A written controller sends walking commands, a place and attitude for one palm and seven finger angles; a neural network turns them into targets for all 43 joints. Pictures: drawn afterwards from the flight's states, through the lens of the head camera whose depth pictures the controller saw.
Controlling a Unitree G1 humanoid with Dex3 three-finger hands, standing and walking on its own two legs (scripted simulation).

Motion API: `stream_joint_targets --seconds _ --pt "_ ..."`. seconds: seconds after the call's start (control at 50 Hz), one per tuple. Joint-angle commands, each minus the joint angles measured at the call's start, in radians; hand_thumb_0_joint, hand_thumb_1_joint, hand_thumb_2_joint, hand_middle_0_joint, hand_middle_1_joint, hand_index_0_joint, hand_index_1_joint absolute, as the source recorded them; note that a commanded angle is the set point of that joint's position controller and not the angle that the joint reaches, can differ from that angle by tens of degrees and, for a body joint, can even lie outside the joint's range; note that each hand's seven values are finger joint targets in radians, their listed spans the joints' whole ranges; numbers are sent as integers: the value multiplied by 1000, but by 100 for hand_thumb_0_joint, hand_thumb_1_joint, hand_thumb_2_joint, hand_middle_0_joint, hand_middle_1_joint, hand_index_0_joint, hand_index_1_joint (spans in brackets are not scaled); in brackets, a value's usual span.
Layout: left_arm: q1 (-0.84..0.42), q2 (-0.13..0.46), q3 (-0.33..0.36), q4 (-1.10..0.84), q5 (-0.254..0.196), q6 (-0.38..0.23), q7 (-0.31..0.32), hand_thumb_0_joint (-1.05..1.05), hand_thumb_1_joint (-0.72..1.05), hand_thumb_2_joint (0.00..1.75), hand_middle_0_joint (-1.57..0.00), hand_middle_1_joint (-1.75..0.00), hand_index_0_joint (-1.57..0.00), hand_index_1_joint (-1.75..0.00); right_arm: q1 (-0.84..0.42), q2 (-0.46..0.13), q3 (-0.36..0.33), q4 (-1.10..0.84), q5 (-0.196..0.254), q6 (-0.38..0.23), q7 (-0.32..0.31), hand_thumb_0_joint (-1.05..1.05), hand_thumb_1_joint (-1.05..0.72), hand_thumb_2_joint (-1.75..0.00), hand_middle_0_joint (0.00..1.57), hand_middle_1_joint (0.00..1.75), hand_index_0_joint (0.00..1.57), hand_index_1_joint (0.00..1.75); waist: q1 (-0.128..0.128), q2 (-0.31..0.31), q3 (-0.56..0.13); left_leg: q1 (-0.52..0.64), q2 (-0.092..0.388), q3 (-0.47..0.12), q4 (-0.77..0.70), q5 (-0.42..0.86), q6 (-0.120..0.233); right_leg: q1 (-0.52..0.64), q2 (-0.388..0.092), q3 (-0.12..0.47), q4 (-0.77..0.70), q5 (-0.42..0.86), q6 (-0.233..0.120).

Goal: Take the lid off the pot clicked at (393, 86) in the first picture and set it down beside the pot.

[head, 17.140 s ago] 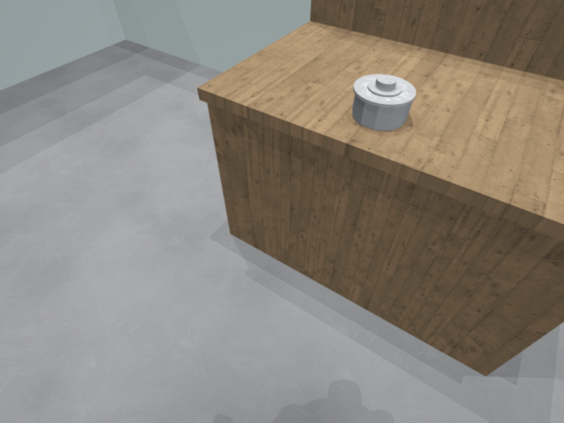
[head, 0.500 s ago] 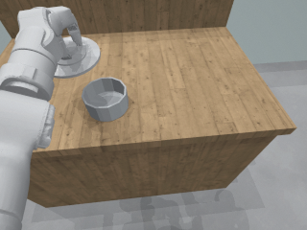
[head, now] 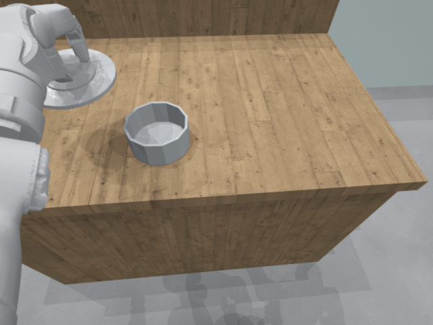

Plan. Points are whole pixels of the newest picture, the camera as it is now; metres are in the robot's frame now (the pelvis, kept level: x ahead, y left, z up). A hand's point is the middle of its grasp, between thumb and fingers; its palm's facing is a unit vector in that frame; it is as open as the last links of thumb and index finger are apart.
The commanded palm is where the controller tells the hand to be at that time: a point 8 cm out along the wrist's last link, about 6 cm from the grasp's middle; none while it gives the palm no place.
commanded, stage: move the lid sideways beside the pot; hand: left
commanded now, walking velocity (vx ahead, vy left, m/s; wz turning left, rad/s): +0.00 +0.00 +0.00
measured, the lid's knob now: (65, 66) +0.53 +0.23 +0.20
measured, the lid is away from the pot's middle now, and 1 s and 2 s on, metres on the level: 0.13 0.23 0.23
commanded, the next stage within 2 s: lower the lid onto the table in 1.10 s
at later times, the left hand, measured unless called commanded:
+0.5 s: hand (23, 68) +0.49 +0.27 +0.22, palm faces -0.34 -0.09 -0.94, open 8.0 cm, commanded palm +0.52 +0.27 +0.29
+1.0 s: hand out of the picture +0.48 +0.32 +0.22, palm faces -0.32 -0.12 -0.94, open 8.0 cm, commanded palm +0.51 +0.32 +0.29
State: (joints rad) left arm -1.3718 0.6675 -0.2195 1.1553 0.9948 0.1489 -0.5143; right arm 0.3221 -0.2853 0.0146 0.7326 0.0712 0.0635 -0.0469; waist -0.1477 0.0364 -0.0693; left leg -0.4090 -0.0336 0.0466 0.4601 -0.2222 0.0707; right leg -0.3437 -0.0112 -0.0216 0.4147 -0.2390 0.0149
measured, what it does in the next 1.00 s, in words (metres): stands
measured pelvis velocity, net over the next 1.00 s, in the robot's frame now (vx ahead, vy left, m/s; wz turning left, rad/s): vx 0.00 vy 0.01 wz -0.01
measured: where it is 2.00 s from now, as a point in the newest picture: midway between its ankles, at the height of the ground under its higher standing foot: outside the picture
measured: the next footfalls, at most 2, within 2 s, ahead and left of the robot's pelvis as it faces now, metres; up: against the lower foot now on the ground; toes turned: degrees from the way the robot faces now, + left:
none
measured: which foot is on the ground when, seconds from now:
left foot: down 0.00-1.00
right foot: down 0.00-1.00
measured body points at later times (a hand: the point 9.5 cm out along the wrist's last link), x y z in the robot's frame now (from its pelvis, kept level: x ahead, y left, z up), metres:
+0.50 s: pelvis +0.00 +0.01 +0.00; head +0.06 +0.02 +0.44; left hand +0.51 +0.27 +0.27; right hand +0.00 -0.27 -0.12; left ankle +0.00 +0.07 -0.74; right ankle -0.03 -0.13 -0.74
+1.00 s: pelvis +0.00 +0.01 +0.00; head +0.07 +0.01 +0.44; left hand +0.50 +0.32 +0.28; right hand +0.01 -0.28 -0.12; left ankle +0.00 +0.07 -0.74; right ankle -0.03 -0.13 -0.74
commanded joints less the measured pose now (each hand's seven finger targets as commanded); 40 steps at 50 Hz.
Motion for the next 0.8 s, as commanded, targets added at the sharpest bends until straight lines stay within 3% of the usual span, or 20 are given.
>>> stream_joint_targets --seconds 0.0,0.06,0.14,0.16,0.2,0.24,0.28,0.3,0.32,0.34,0.4,0.42,0.46,0.5,0.54,0.56,0.64,0.7,0.74,0.78 --pt "-627 274 93 -244 26 -31 59 0 65 101 -75 -106 -75 -106 85 -173 -66 -72 -14 -23 -14 0 -90 -90 20 30 20 30 -3 76 -475 451 16 -95 42 501 12 -35 58 -20 -26 314 -47" --pt "-625 290 105 -263 9 -44 52 0 65 101 -75 -106 -75 -106 85 -175 -67 -78 -11 -16 -11 0 -90 -90 20 30 20 30 3 67 -483 446 17 -96 38 531 10 -18 57 -20 -22 335 -46" --pt "-582 222 46 -179 3 -35 44 0 65 101 -75 -106 -75 -106 100 -188 -70 -62 -3 -6 -10 0 -90 -90 20 30 20 30 -10 50 -386 418 22 -98 30 487 6 -87 61 -34 -40 274 -50" --pt "-612 291 93 -210 17 -41 49 0 65 101 -75 -106 -75 -106 104 -189 -69 -59 -8 -6 -9 0 -90 -90 20 30 20 30 -4 35 -419 420 24 -102 28 471 7 -62 64 -31 -34 273 -47" --pt "-650 316 101 -250 22 -57 50 0 65 101 -75 -106 -75 -106 104 -186 -68 -66 -9 -5 -13 0 -90 -90 20 30 20 30 -3 68 -454 436 20 -107 28 477 6 -51 64 -29 -33 273 -51" --pt "-623 274 69 -242 12 -68 47 0 65 101 -75 -106 -75 -106 111 -184 -72 -68 -7 -10 -15 0 -90 -90 20 30 20 30 -8 92 -449 460 24 -109 37 515 1 -76 62 -32 -40 270 -52" --pt "-658 332 108 -276 26 -78 49 0 65 101 -75 -106 -75 -106 110 -184 -71 -69 -10 -8 -16 0 -90 -90 20 30 20 30 -2 96 -476 472 26 -111 35 499 3 -65 66 -28 -37 256 -50" --pt "-614 334 112 -222 28 -80 52 0 65 101 -75 -106 -75 -106 115 -183 -69 -69 -11 -9 -19 0 -90 -90 20 30 20 30 -2 96 -458 453 21 -107 37 485 6 -70 67 -30 -37 250 -51" --pt "-574 340 115 -161 25 -78 48 0 65 101 -75 -106 -75 -106 117 -186 -64 -62 -7 -7 -23 0 -90 -90 20 30 20 30 -5 47 -413 409 21 -100 27 422 9 -65 66 -32 -41 235 -48" --pt "-572 312 84 -178 8 -81 44 0 65 101 -75 -106 -75 -106 117 -193 -64 -62 1 -4 -21 0 -90 -90 20 30 20 30 -8 68 -406 411 26 -98 22 443 4 -71 60 -34 -44 248 -52" --pt "-589 346 92 -143 26 -80 45 0 65 101 -75 -106 -75 -106 112 -194 -58 -56 1 -2 -24 0 -90 -90 20 30 20 30 -6 53 -365 367 23 -95 14 344 8 -78 66 -35 -44 201 -49" --pt "-623 321 63 -170 28 -84 43 0 65 101 -75 -106 -75 -106 107 -194 -57 -57 1 -4 -24 0 -90 -90 20 30 20 30 -8 95 -369 375 21 -96 9 333 5 -91 65 -36 -45 188 -51" --pt "-664 345 80 -243 32 -98 46 0 65 101 -75 -106 -75 -106 109 -194 -61 -62 -1 -6 -24 0 -90 -90 20 30 20 30 -3 131 -430 438 29 -111 28 429 0 -90 67 -32 -39 213 -52" --pt "-647 311 59 -220 29 -103 40 0 65 101 -75 -106 -75 -106 117 -189 -62 -58 0 -11 -30 0 -90 -90 20 30 20 30 -10 128 -429 457 29 -112 31 422 3 -112 70 -35 -46 193 -49" --pt "-620 355 97 -235 11 -118 35 0 65 101 -75 -106 -75 -106 125 -197 -65 -59 -2 -11 -35 0 -90 -90 20 30 20 30 -7 120 -450 459 30 -104 42 457 7 -89 64 -31 -45 231 -50" --pt "-632 416 141 -253 16 -125 36 0 65 101 -75 -106 -75 -106 124 -197 -63 -57 -3 -8 -34 0 -90 -90 20 30 20 30 0 93 -481 452 29 -108 44 467 8 -54 67 -28 -34 250 -46" --pt "-541 345 72 -147 -3 -124 18 0 65 101 -75 -106 -75 -106 118 -201 -57 -48 13 4 -33 0 -90 -90 20 30 20 30 -8 82 -376 389 28 -88 38 435 9 -84 62 -37 -38 250 -46" --pt "-583 428 124 -190 28 -130 25 0 65 101 -75 -106 -75 -106 112 -201 -55 -53 6 10 -30 0 -90 -90 20 30 20 30 5 105 -389 390 28 -93 49 448 10 -72 71 -35 -30 250 -47" --pt "-565 418 113 -209 20 -143 25 0 65 101 -75 -106 -75 -106 107 -200 -53 -65 9 13 -32 0 -90 -90 20 30 20 30 5 134 -406 410 30 -94 57 512 6 -73 66 -32 -29 276 -50" --pt "-563 478 150 -209 28 -149 23 0 65 101 -75 -106 -75 -106 106 -198 -51 -65 10 20 -36 0 -90 -90 20 30 20 30 5 95 -434 393 31 -88 57 483 14 -36 70 -27 -23 283 -40"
